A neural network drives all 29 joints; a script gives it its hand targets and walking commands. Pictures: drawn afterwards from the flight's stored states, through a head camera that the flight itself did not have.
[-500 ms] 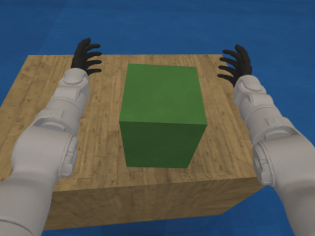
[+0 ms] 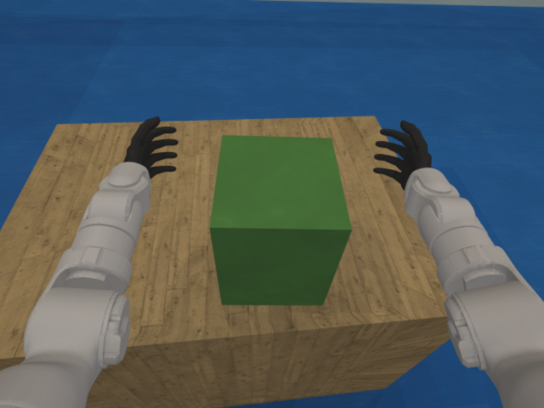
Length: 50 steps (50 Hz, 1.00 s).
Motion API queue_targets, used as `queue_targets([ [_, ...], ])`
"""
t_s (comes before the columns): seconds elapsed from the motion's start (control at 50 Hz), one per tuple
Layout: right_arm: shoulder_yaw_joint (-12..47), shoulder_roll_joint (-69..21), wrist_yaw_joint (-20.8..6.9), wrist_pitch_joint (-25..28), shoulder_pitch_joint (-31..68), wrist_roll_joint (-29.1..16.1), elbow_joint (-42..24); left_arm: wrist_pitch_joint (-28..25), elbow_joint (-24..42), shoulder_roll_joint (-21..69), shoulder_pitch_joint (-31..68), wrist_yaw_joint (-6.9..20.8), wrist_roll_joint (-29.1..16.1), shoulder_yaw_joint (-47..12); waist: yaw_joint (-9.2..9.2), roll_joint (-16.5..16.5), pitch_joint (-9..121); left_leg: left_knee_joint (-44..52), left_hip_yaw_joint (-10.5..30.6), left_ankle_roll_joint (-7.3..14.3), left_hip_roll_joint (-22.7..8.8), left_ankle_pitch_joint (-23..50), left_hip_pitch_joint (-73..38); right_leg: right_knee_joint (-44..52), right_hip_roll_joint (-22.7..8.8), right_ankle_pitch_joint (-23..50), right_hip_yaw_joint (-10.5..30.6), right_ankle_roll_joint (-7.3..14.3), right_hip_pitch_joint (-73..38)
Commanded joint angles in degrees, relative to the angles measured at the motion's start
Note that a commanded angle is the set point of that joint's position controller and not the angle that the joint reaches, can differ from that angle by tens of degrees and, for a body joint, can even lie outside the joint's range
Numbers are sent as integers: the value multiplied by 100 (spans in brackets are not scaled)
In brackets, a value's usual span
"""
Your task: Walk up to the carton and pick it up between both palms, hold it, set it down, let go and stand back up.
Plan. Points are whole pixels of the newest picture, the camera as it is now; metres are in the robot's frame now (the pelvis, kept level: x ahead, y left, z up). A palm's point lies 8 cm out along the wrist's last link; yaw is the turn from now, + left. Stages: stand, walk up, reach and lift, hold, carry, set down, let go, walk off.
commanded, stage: set down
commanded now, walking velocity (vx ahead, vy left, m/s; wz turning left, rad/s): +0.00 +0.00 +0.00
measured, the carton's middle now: (274, 224) +0.44 +0.01 -0.02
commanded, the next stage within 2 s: none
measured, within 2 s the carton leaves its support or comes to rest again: neither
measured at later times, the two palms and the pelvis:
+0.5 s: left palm (141, 227) +0.34 +0.21 +0.08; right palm (414, 236) +0.35 -0.20 +0.08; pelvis +0.00 +0.00 +0.00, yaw +0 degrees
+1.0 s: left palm (135, 298) +0.27 +0.22 +0.01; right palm (412, 305) +0.27 -0.20 +0.01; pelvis +0.02 +0.01 +0.00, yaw +0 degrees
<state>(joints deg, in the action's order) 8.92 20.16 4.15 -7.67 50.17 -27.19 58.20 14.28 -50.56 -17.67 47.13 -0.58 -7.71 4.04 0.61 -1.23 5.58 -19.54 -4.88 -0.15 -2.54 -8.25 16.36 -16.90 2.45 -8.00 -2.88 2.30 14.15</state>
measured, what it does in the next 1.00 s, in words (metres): stands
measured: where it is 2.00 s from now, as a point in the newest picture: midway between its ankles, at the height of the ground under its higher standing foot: outside the picture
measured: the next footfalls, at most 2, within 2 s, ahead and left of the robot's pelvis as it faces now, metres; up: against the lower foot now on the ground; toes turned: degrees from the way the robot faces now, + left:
none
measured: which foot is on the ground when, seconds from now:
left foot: down 0.00-1.00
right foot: down 0.00-1.00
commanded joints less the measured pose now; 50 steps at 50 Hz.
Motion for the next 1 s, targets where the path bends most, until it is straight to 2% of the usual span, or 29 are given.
queue_targets([
  [0.0, -932, 633, 79, 477, 1628, 574, -1739, -449, 2089, -560, 1894, -29, -112, 80, -236, 346, 2265, -301, 350, -151, 240, 1761, -1763, 10, 87, 1466, 149, -353, -363],
  [0.08, -1342, 499, 32, 418, 1519, 994, -1988, -418, 2337, -425, 1857, -189, -279, -91, -339, 417, 2119, -241, 418, -75, 168, 898, -1858, 124, 60, 416, 69, -255, 281],
  [0.14, -1321, 383, -34, 342, 1243, 1108, -1898, -377, 2079, -361, 1482, -254, -242, -112, -281, 289, 2119, -189, 452, 33, 125, 627, -1766, 98, 0, 126, 100, -253, 260],
  [0.22, -1088, 226, -45, 382, 645, 1081, -1801, -400, 1708, -332, 725, -205, -19, 136, -37, 29, 2055, -210, 448, 140, 144, 961, -1636, 33, -62, 237, 210, -299, -216],
  [0.28, -906, 71, 12, 525, 160, 986, -1886, -498, 1701, -277, 205, -103, 216, 393, 126, -93, 1848, -147, 382, 142, 232, 1264, -1434, -63, -79, 735, 302, -367, -802],
  [0.32, -819, -32, 50, 651, -118, 923, -1994, -609, 1810, -199, -53, -43, 357, 496, 166, -83, 1615, -52, 326, 107, 292, 1317, -1317, -106, -80, 1018, 343, -389, -1060],
  [0.38, -801, -139, 49, 826, -465, 915, -2189, -823, 2077, -26, -318, -21, 436, 452, 134, 30, 1209, 56, 271, 54, 330, 1194, -1301, -48, -73, 944, 375, -341, -978],
  [0.48, -1086, -193, -80, 998, -996, 1142, -2669, -1219, 2579, 160, -692, -100, 236, 64, -55, 162, 851, 46, 304, 19, 286, 820, -1556, 213, -89, 114, 363, -198, -263],
  [0.56, -1296, -200, -155, 1123, -1470, 1303, -3093, -1467, 2947, 102, -1104, -147, 12, -135, -149, 131, 1119, -31, 353, 30, 261, 835, -1697, 215, -123, 111, 378, -177, -165],
  [0.7, -1216, -338, -211, 1367, -2642, 1367, -3486, -1790, 3189, 73, -2400, -120, 47, -40, 10, 11, 1327, -83, 409, 9, 288, 1428, -1662, 89, -157, 836, 465, -188, -737],
  [0.78, -1108, -477, -254, 1510, -3289, 1391, -3471, -2003, 3015, 262, -3070, -95, 159, -67, 90, 14, 838, 13, 450, -12, 297, 1478, -1623, 185, -182, 792, 511, -141, -715],
  [0.88, -1128, -515, -348, 1774, -3863, 1469, -3534, -2429, 2994, 422, -3553, -174, 181, -308, 63, 127, 348, 21, 515, -57, 225, 1454, -1740, 327, -188, 414, 521, 4, -330],
  [0.98, -1185, -498, -403, 2142, -4288, 1530, -3701, -2919, 3241, 384, -3978, -297, 161, -475, -1, 202, 347, -81, 546, -116, 157, 1511, -1719, 229, -188, 510, 528, 68, -327],
])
